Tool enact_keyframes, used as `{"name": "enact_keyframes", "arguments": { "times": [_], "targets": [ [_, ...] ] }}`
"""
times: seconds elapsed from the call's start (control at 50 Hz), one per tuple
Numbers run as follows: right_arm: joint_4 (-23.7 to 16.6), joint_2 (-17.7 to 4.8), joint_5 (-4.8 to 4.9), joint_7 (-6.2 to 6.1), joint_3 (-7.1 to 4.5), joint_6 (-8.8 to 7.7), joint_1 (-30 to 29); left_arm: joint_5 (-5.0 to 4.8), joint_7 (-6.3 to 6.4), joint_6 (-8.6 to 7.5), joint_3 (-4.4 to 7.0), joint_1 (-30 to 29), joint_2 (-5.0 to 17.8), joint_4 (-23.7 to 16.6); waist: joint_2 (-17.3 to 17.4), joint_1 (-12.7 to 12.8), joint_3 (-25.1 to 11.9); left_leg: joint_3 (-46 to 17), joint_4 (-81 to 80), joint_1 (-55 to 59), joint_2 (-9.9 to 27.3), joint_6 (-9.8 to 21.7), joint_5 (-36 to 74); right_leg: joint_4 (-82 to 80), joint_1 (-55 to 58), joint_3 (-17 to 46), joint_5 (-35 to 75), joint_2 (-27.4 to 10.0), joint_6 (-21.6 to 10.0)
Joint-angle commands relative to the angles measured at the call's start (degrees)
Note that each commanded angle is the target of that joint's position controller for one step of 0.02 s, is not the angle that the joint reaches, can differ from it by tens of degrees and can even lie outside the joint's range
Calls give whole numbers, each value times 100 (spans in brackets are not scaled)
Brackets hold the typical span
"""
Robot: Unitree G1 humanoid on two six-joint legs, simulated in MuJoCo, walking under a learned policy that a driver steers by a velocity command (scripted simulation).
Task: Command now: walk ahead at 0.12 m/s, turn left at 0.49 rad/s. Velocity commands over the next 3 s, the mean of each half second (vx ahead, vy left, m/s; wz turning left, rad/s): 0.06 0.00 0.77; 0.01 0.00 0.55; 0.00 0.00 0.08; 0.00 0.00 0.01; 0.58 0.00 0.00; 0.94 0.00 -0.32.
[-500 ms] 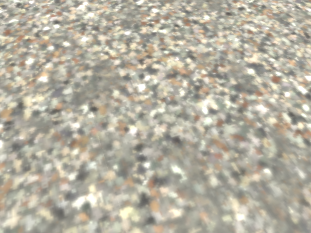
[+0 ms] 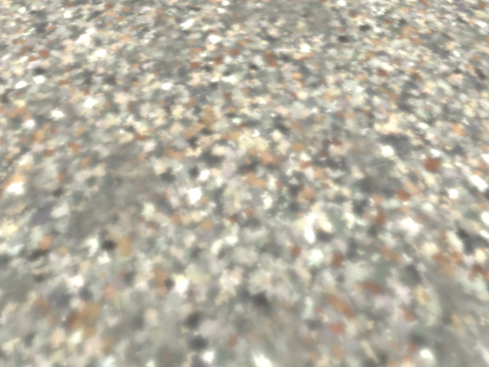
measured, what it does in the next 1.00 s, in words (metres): walks ahead, turning left: left foot, then right foot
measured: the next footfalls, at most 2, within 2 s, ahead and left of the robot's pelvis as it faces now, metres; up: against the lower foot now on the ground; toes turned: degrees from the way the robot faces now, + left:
left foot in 0.30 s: +0.07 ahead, +0.17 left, +0.00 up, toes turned +18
right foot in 0.84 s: +0.22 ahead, +0.01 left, +0.00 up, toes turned +42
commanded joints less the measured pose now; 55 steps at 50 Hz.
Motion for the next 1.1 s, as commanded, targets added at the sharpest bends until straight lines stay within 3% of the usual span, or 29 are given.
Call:
{"name": "enact_keyframes", "arguments": {
  "times": [0.02, 0.08, 0.14, 0.24, 0.28, 0.3, 0.32, 0.34, 0.36, 0.38, 0.4, 0.42, 0.46, 0.52, 0.58, 0.64, 0.74, 0.8, 0.82, 0.84, 0.86, 0.88, 0.9, 0.94, 1.0, 1.04, 1.08, 1.1],
  "targets": [
    [-179, -453, -24, -86, -171, 178, 885, 24, 143, -6, 267, -110, 827, -320, -490, -263, -860, 284, -453, 51, 407, -235, 228, -1679, 437, 1412, 544, -1832, -940],
    [-395, -455, -83, -77, -159, 142, 477, -12, 291, 67, 385, -142, 1022, -315, -374, -85, -1313, 336, -1006, -252, 748, -274, 756, -1663, 1098, 1075, 522, -2097, -1001],
    [-487, -491, -79, -37, -193, 153, 336, -34, 367, 212, 428, -464, 1060, -336, -612, -94, -1326, 600, -1558, -57, 763, -229, 1119, -1755, 1123, 562, -47, -2083, -846],
    [-552, -549, -91, 88, -285, 198, 316, -168, 244, 343, 515, -604, 1102, -193, -793, -136, -1206, 1080, -2755, 395, 582, 113, 1075, -1508, 1545, 131, -202, -2295, -565],
    [-462, -545, -91, 128, -356, 217, 653, -300, 202, 386, 534, -731, 1051, -112, -720, -389, -1197, 1240, -3787, 953, 397, 420, 1500, -987, 1528, -101, -469, -2232, -188],
    [-361, -731, -145, 98, -455, 211, 937, -358, 173, 419, 514, -537, 860, 17, -319, -463, -999, 916, -4479, 1314, 303, 695, 1933, -279, 1191, -317, -986, -1915, 183],
    [-405, -1383, -182, -6, -636, 174, 1151, -250, 146, 454, 491, -376, 670, 14, 1168, -350, -613, -931, -5277, 1762, 1342, 1263, 3690, 1379, -53, -796, -2213, -1191, 786],
    [-629, -1861, -338, -15, -677, 15, 940, -71, 202, 412, 457, -913, 602, -404, 1757, -251, -542, -2819, -5537, 1845, 2004, 2240, 3889, 2752, -1552, 97, -3355, -300, 1144],
    [-651, -1658, -423, 41, -662, -171, 809, -63, 243, 376, 488, -1347, 726, -468, 1000, -401, -787, -2546, -5649, 1867, 1936, 2277, 3399, 3427, -1787, 905, -3156, -278, 1010],
    [-673, -1583, -338, 43, -645, -299, 582, -158, 275, 349, 511, -1313, 765, -442, 810, -227, -796, -2187, -5661, 1923, 1683, 1967, 3153, 3454, -1866, 1148, -2559, -301, 866],
    [-731, -1376, -173, 17, -603, -322, 305, -136, 342, 330, 554, -1145, 837, -297, 530, -72, -844, -1860, -5515, 1973, 1482, 1656, 3126, 3406, -1849, 1244, -2107, -400, 830],
    [-787, -1143, -62, -22, -531, -292, 118, -96, 387, 308, 587, -1084, 921, -261, 585, -8, -908, -1685, -5391, 1937, 1393, 1506, 3357, 3319, -1762, 1287, -1837, -409, 846],
    [-885, -908, -76, -105, -450, -222, 153, -125, 344, 256, 583, -1026, 831, -244, 651, 12, -1238, -1503, -5207, 2024, 1161, 1439, 3964, 3382, -1446, 1306, -1472, -231, 913],
    [-962, -995, -85, -179, -488, -160, 355, -198, 290, 220, 506, -1140, 631, -273, 599, -93, -1338, -1621, -5032, 2352, 985, 1396, 4187, 2604, -1426, 1392, -1261, -28, 1007],
    [-1113, -1097, -87, -207, -531, -87, 301, -227, 240, 202, 490, -1226, 636, -275, 775, -153, -1292, -1953, -4949, 2329, 882, 1367, 3822, 1820, -1205, 1499, -1210, 94, 1089],
    [-1257, -1076, -135, -181, -511, -35, 152, -238, 178, 189, 504, -1065, 754, -181, 896, -207, -1366, -2109, -4793, 2188, 880, 1356, 3968, 1441, -781, 1486, -1193, 61, 1108],
    [-1340, -961, -195, -83, -377, 29, 14, -229, 79, 138, 486, -891, 833, -181, 884, -330, -1355, -2366, -4451, 2057, 915, 1445, 4934, 1002, -136, 1321, -1510, -122, 951],
    [-1401, -912, -135, -47, -305, 47, -291, -219, 9, 73, 493, -549, 835, -122, 793, -88, -1214, -2366, -4330, 1743, 634, 1265, 4447, -247, 725, 1123, -731, -157, 760],
    [-1396, -838, -129, -42, -274, 30, -276, -167, 6, 53, 496, -450, 865, -104, 644, -22, -1168, -2263, -4275, 1482, 447, 1056, 3727, -814, 1248, 1235, 209, -327, 649],
    [-1386, -607, -248, -28, -203, -7, -24, -56, 36, 53, 519, -463, 1122, -187, -132, -192, -1275, -1795, -3666, 1122, -11, 737, 2335, -971, 1772, 2047, 1344, -1114, 376],
    [-1303, -631, -278, -25, -211, -55, 404, 9, 69, 98, 536, -518, 1364, -226, -1274, -446, -1068, -1009, -2738, 406, -876, 346, -276, -911, 1998, 2929, 3015, -1993, -413],
    [-1368, -968, -294, -43, -311, -100, 152, -11, 78, 80, 496, -240, 1178, -112, -1506, -218, -1058, -734, -1784, -56, -754, 28, -1019, -1067, 1806, 3762, 2788, -2620, -1217],
    [-1297, -1207, -223, -63, -400, -103, -6, -97, 103, 73, 485, -217, 1120, -123, -1037, -115, -980, -675, -1051, -220, -547, -113, -764, -1020, 1816, 3509, 2337, -2475, -1207],
    [-1144, -941, -182, -73, -364, -15, -99, -212, 168, 117, 439, -312, 1021, -124, -662, -91, -911, -650, -665, -349, -485, -266, -299, -918, 1845, 2787, 1719, -1941, -764],
    [-1091, -382, -152, -17, -171, -2, -121, -197, 197, 220, 368, -400, 895, -62, -864, -129, -906, -143, -1777, 80, -297, -344, 86, -937, 1789, 2011, 1626, -1409, -518],
    [-1079, -166, -165, 10, -66, -42, -271, -191, 193, 301, 381, -288, 932, -17, -1123, 23, -1012, 226, -2937, 584, -110, -350, 187, -878, 1852, 1829, 1746, -1306, -507],
    [-959, -280, -116, 20, -103, -63, -182, -222, 190, 359, 399, -55, 1043, 57, -1212, 103, -1102, 375, -3910, 996, -101, -305, 754, -771, 1955, 1940, 1717, -1386, -556],
    [-838, -298, -123, 25, -120, -72, 9, -263, 186, 369, 379, -77, 1031, 73, -1153, -12, -1095, 465, -4669, 1364, -129, -219, 1389, -694, 1847, 1915, 1588, -1358, -490]
  ]
}}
